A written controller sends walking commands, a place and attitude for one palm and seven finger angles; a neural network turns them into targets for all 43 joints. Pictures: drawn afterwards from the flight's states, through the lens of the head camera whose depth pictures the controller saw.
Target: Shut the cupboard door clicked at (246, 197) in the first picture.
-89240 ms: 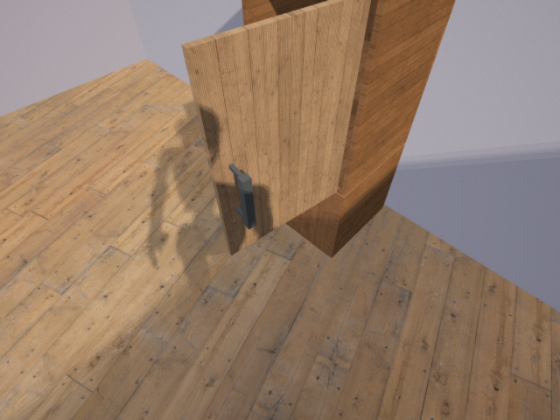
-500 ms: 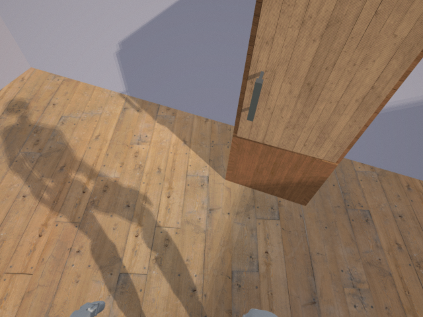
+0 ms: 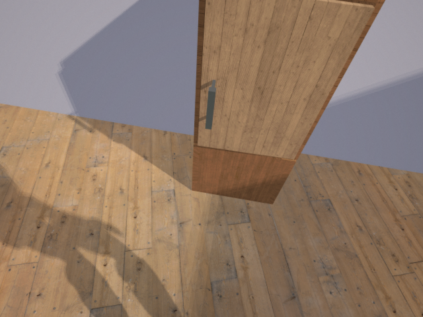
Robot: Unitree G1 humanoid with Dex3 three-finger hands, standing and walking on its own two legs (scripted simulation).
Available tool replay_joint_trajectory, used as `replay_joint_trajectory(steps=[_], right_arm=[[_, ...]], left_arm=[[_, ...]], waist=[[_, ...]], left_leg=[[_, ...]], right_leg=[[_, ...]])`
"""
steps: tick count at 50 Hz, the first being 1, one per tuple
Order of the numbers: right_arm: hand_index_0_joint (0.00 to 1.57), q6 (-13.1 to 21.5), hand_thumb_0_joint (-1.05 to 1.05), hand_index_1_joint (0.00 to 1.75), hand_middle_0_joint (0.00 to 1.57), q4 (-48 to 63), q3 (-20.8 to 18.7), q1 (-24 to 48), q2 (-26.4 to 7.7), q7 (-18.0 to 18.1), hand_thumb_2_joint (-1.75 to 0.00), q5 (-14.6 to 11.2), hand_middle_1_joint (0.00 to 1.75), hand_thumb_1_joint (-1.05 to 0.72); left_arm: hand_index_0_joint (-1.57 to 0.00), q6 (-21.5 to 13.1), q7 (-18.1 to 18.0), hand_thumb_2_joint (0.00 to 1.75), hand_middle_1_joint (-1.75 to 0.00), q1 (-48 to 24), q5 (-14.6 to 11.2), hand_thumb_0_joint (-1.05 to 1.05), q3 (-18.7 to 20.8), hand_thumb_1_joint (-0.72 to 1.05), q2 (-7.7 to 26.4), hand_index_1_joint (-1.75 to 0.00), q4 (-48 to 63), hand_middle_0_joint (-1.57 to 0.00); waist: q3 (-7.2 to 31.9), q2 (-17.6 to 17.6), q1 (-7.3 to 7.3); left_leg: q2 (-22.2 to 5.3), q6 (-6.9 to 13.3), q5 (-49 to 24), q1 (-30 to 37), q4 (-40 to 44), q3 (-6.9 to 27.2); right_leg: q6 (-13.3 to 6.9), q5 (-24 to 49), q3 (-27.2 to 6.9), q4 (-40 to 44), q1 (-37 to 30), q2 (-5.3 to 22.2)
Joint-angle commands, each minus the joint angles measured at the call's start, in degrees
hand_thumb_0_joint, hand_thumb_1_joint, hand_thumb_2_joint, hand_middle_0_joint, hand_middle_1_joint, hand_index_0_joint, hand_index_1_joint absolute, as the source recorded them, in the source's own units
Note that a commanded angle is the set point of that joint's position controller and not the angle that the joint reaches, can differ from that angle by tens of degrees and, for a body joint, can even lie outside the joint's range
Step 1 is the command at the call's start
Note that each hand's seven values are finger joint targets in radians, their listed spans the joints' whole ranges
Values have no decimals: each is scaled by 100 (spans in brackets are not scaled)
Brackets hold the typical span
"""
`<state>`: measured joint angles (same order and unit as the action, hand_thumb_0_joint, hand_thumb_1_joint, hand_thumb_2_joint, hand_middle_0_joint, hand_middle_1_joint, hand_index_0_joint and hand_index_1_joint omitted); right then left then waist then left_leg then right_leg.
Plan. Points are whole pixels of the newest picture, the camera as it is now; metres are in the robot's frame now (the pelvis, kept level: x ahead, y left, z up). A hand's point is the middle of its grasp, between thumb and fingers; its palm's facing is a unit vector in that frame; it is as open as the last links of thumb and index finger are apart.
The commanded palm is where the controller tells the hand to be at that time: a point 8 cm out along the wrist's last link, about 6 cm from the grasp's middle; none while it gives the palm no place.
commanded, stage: take the last steps up to it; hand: left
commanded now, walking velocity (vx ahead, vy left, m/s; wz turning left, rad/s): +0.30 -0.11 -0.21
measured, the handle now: (211, 105) +0.76 +0.03 -0.09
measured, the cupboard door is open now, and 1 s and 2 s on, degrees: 2 2 2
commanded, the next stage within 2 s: come to a stop and stand still in 0.84 s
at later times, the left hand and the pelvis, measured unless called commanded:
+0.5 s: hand out of the picture +0.14 +0.12 -0.16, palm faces -0.04 -0.98 -0.19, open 7.3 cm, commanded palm none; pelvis +0.09 -0.06 +0.01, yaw -3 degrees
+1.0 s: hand (180, 239) +0.32 +0.08 -0.17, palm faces -0.06 -0.97 -0.22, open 7.3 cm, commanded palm none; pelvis +0.25 -0.10 -0.01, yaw -5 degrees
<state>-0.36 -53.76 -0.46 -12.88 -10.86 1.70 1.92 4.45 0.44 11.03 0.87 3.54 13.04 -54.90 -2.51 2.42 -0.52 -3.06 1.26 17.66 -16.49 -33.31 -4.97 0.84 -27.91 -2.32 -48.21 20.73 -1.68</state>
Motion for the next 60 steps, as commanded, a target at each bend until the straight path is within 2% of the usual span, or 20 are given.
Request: replay_joint_trajectory(steps=[1, 9, 13, 14, 15, 16, 17, 22, 27, 30, 31, 32, 33, 39, 46, 48, 49, 50, 54, 60], right_arm=[[20, 144, 0, 30, 20, 172, -283, -413, -1171, 101, -90, 55, 30, -90], [20, 222, 0, 30, 20, -272, -408, -1024, -1198, 31, -90, 51, 30, -90], [20, 190, 0, 30, 20, -357, -420, -773, -1157, -29, -90, 11, 30, -90], [20, 203, 0, 30, 20, -334, -390, -669, -1002, -57, -90, -17, 30, -90], [20, 227, 0, 30, 20, -186, -287, -523, -599, -96, -90, -83, 30, -90], [20, 220, 0, 30, 20, 91, -242, 2, -538, -123, -90, -67, 30, -90], [20, 209, 0, 30, 20, 64, -300, 110, -685, -105, -90, -59, 30, -90], [20, 155, 0, 30, 20, -259, -300, -307, -365, -222, -90, -2, 30, -90], [20, 235, 0, 30, 20, -171, -255, -240, -261, -268, -90, -25, 30, -90], [20, 338, 0, 30, 20, -413, -289, -933, -467, -211, -90, 2, 30, -90], [20, 394, 0, 30, 20, -576, -366, -1497, -850, -156, -90, 49, 30, -90], [20, 398, 0, 30, 20, -651, -484, -2053, -1406, -80, -90, 121, 30, -90], [20, 329, 0, 30, 20, -613, -479, -2034, -1468, -18, -90, 54, 30, -90], [20, 399, 0, 30, 20, -344, -270, -694, -709, 17, -90, 0, 30, -90], [20, 199, 0, 30, 20, -454, -350, -432, -646, -77, -90, -46, 30, -90], [20, 193, 0, 30, 20, -381, -233, -448, -174, -128, -90, -113, 30, -90], [20, 148, 0, 30, 20, -293, -197, -482, -96, -120, -90, -114, 30, -90], [20, 108, 0, 30, 20, -415, -195, -502, -182, -70, -90, -115, 30, -90], [20, -19, 0, 30, 20, -722, -141, -743, -113, 8, -90, -217, 30, -90], [20, -211, 0, 30, 20, -442, -270, -251, -285, -11, -90, -160, 30, -90]], left_arm=[[-20, -216, 108, 90, -30, -143, 61, 0, 143, 90, 364, -30, 464, -20], [-20, -336, 266, 90, -30, -677, 75, 0, 44, 90, 171, -30, 461, -20], [-20, -402, 251, 90, -30, 98, 73, 0, 112, 90, 266, -30, 108, -20], [-20, -457, 205, 90, -30, 529, 74, 0, 179, 90, 477, -30, -52, -20], [-20, -527, 120, 90, -30, 1110, 97, 0, 278, 90, 985, -30, -253, -20], [-20, -521, 62, 90, -30, 1483, 39, 0, 334, 90, 1321, -30, -356, -20], [-20, -570, -8, 90, -30, 1339, 21, 0, 282, 90, 1153, -30, -375, -20], [-20, -730, -74, 90, -30, 450, 48, 0, 66, 90, 435, -30, -282, -20], [-20, -775, -52, 90, -30, 600, 42, 0, 79, 90, 554, -30, -503, -20], [-20, -721, -32, 90, -30, 525, 3, 0, 95, 90, 477, -30, -551, -20], [-20, -701, -19, 90, -30, 673, -8, 0, 50, 90, 244, -30, -508, -20], [-20, -687, 12, 90, -30, 849, -50, 0, -1, 90, 0, -30, -386, -20], [-20, -670, 5, 90, -30, 497, 24, 0, -32, 90, 207, -30, -221, -20], [-20, -546, 77, 90, -30, 536, 45, 0, -17, 90, -148, -30, -351, -20], [-20, -565, 52, 90, -30, 915, 76, 0, 28, 90, -13, -30, -471, -20], [-20, -679, -51, 90, -30, 1289, 106, 0, 91, 90, 529, -30, -557, -20], [-20, -679, -80, 90, -30, 1332, 65, 0, 96, 90, 804, -30, -564, -20], [-20, -745, -113, 90, -30, 1016, 41, 0, 34, 90, 676, -30, -548, -20], [-20, -665, -277, 90, -30, 347, 51, 0, 8, 90, 543, -30, -471, -20], [-20, -439, -343, 90, -30, 276, 54, 0, 171, 90, 759, -30, -395, -20]], waist=[[261, -1143, -61], [119, -1223, -357], [114, -873, 59], [192, -428, 291], [276, 861, 556], [131, 1318, 810], [-24, 1101, 673], [-374, 491, -42], [-256, 381, -61], [-33, -142, -419], [271, -1018, -576], [596, -2089, -659], [449, -1611, -685], [106, -939, 6], [-14, -701, 280], [-139, 765, 466], [-19, 1028, 386], [93, 932, 263], [557, 523, 34], [509, 663, 192]], left_leg=[[-1583, 670, -1068, 1013, 1855, 1485], [-1617, 638, -428, 1224, 1972, 949], [-1265, 308, 262, 112, 1321, 499], [-943, 96, 520, -513, 689, 173], [-259, -199, 1202, -1698, -645, -572], [-25, -216, 2060, -2322, -1966, -282], [-200, -175, 1605, -2517, -2627, 205], [-430, -294, 264, -1610, -2231, 132], [-199, -228, -241, -765, -616, -126], [23, -168, -755, 841, 368, -201], [-621, 98, -478, 1691, 856, 848], [-2031, 717, -94, 2371, 1670, 2809], [-2351, 1037, 343, 1953, 2062, 3363], [-1493, 780, -1134, 578, 2094, 930], [-872, 393, 522, -290, 1347, 333], [75, -91, 1042, -1216, -139, -337], [157, -189, 1689, -1034, -840, -256], [3, -210, 1594, -636, -1225, 147], [25, -331, 1102, -343, -837, 337], [247, -432, 739, -455, -827, 256]], right_leg=[[13, 125, 125, -1167, 1017, 263], [-59, 416, 580, 662, 553, 334], [-161, 1276, 883, 2193, -1318, 79], [-312, 1073, 494, 2683, -2164, 369], [-820, 41, -1111, 3263, -2999, 1548], [-1370, -441, -2301, 3955, -2771, 2382], [-1607, -628, -2495, 4047, -2406, 2381], [-1307, 1311, -437, 3920, -1115, 1652], [-1215, 1601, -203, 3677, -1124, 1511], [-947, 1408, 60, 2608, -510, 1137], [-716, 1259, 294, 1305, 100, 672], [-422, -168, 895, -351, 1057, 15], [-445, -568, 354, -1339, 1331, 103], [-193, 638, 353, -448, 589, 676], [-134, 1592, 886, 1808, -1281, 239], [-578, 1559, -940, 2984, -1900, 1436], [-991, 2099, -1644, 3522, -1659, 2244], [-1176, 3019, -1696, 3541, -1252, 2244], [-1198, 6942, -510, 2425, -1778, 1994], [-1244, 6808, -396, 2340, -1867, 2069]])
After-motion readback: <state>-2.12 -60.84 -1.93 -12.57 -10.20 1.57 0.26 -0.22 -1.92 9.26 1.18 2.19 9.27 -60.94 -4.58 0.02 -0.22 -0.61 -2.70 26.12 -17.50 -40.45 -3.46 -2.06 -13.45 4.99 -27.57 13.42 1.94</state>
